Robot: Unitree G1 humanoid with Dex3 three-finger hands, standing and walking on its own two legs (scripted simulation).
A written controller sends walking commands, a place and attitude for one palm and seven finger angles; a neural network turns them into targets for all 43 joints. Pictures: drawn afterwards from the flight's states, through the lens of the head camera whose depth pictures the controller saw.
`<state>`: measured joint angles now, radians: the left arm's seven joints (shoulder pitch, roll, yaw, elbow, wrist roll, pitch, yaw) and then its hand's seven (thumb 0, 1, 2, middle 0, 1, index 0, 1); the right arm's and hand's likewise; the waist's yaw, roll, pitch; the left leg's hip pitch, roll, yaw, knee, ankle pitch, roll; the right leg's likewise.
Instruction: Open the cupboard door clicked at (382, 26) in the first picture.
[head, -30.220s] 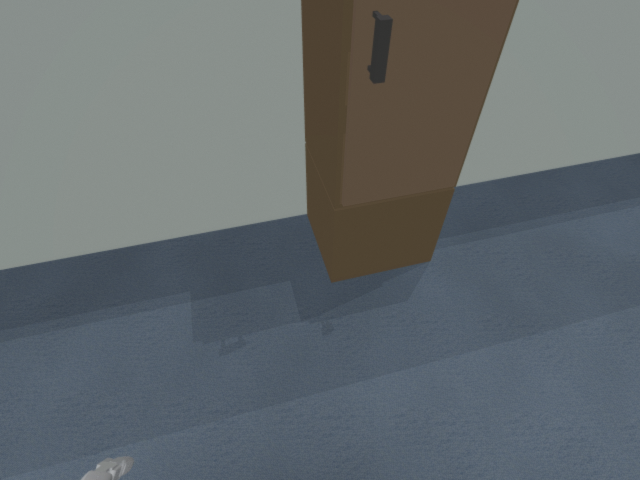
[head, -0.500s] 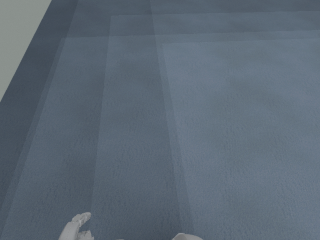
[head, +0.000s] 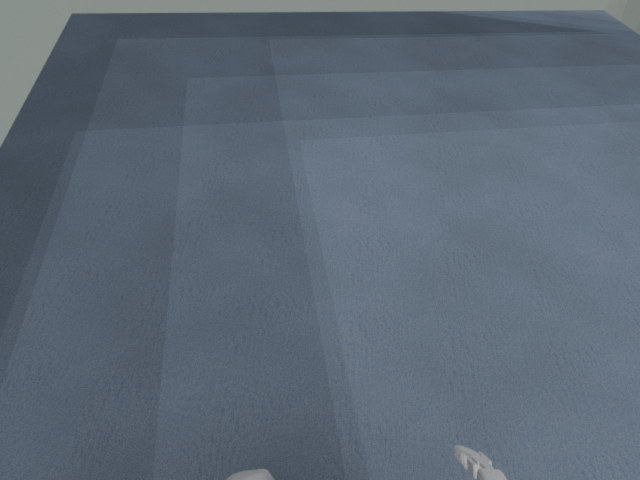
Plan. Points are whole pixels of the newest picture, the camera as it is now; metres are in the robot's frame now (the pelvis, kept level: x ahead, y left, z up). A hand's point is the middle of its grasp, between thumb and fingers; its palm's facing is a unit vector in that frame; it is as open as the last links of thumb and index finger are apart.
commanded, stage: turn to face it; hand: left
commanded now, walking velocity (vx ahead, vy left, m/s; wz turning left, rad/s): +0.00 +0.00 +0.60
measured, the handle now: out of the picture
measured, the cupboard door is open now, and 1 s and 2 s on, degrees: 37 37 37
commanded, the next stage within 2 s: none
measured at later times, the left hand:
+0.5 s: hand (218, 396) +0.24 +0.17 -0.13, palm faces +0.23 -0.94 -0.25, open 7.3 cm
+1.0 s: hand out of the picture +0.09 +0.21 -0.16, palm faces +0.57 -0.78 -0.28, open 7.4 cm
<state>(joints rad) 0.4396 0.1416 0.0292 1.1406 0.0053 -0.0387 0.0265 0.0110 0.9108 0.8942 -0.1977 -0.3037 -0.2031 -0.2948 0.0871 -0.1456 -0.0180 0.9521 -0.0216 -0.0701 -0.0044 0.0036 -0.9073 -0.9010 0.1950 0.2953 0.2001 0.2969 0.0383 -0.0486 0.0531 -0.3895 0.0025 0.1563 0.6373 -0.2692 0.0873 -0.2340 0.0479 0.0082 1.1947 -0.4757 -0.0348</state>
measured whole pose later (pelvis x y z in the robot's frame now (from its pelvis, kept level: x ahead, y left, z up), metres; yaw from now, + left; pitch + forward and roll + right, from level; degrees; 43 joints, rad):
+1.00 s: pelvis +0.17 -0.01 +0.01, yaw +34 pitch +2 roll -1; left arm 0.20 0.29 0.08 0.92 0.03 0.05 0.01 0.01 0.91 0.89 -0.19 -0.30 -0.20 -0.29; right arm 0.12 -0.24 -0.04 0.89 -0.02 0.02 0.01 0.01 -0.91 -0.90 0.20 0.30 0.20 0.30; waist 0.02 -0.03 0.09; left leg -0.33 0.00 0.02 0.55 -0.24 0.03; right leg -0.49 -0.10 -0.02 1.09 -0.42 0.09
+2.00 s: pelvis +0.24 -0.04 +0.01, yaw +69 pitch +1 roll +1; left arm 0.16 0.22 0.05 0.87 0.03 0.01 0.02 0.01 0.91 0.89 -0.20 -0.30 -0.20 -0.29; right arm 0.16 -0.24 -0.08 0.93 -0.01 0.06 0.01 0.01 -0.90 -0.90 0.20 0.30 0.20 0.30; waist -0.01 0.04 0.09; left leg -0.40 -0.04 -0.10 0.75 -0.42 -0.03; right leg -0.30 -0.05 -0.06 0.60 -0.31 0.02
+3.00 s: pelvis +0.26 +0.01 +0.02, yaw +106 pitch +1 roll +3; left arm 0.21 0.18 0.03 0.89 0.03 0.01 0.02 0.01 0.90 0.89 -0.20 -0.30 -0.21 -0.30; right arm 0.15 -0.25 -0.09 0.96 -0.01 0.08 0.03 0.01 -0.91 -0.90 0.19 0.30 0.20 0.30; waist -0.03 -0.01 0.11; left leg -0.47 0.02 0.02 1.02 -0.44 -0.07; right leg -0.18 -0.12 -0.18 0.48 -0.31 0.00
